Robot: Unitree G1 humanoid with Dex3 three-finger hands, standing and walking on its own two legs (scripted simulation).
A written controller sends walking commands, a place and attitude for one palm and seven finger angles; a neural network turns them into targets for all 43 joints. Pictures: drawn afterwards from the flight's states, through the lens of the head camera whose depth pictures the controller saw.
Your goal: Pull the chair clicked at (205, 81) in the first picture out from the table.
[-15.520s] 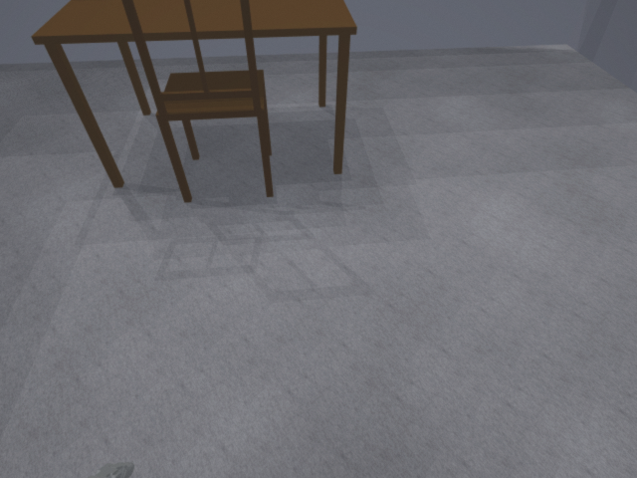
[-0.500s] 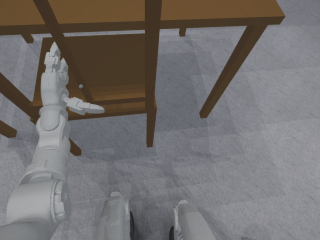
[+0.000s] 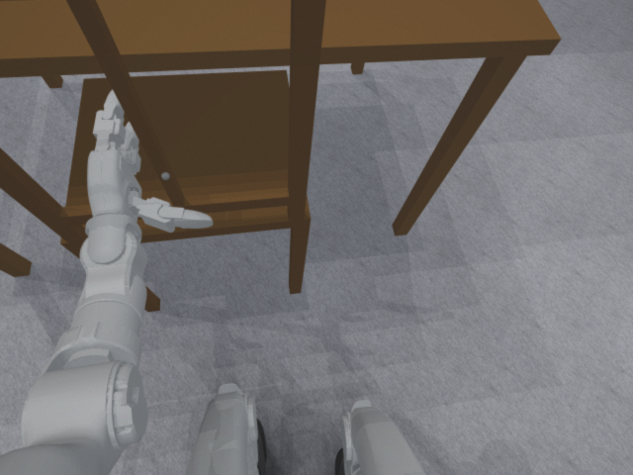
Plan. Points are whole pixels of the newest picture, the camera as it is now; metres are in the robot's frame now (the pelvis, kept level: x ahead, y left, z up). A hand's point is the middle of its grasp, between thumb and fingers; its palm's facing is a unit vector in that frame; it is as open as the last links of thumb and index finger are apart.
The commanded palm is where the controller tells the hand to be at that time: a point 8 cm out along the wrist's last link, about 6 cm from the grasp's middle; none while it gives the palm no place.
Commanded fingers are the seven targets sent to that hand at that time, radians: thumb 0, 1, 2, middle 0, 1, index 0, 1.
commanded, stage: push the fingers through the gap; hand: left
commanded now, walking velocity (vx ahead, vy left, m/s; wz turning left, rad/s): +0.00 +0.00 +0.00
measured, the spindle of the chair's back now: (144, 131) +0.51 +0.19 +0.06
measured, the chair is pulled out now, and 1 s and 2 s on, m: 0.00 0.00 0.07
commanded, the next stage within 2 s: hook a spindle and tug to test in 0.06 s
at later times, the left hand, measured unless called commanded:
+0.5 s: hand (170, 175) +0.47 +0.17 +0.03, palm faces +0.12 -0.99 -0.03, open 15.6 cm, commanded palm +0.45 +0.20 +0.03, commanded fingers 0.00 -0.33 0.37 -0.38 -1.07 -0.38 -1.07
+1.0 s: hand (172, 169) +0.48 +0.17 +0.03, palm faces +0.13 -0.99 -0.01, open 6.3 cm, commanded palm +0.45 +0.20 +0.03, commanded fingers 0.00 0.90 0.90 -0.50 -1.45 -0.50 -1.45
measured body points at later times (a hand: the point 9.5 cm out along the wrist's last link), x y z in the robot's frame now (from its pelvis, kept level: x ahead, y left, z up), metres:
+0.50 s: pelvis -0.01 -0.01 -0.01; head +0.13 +0.01 +0.42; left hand +0.46 +0.22 +0.04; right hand +0.03 -0.27 -0.13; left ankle +0.06 +0.11 -0.61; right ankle -0.02 -0.13 -0.61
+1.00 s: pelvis +0.00 -0.01 +0.00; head +0.14 +0.01 +0.42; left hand +0.47 +0.22 +0.04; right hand +0.04 -0.27 -0.13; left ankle +0.06 +0.11 -0.61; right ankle -0.02 -0.13 -0.61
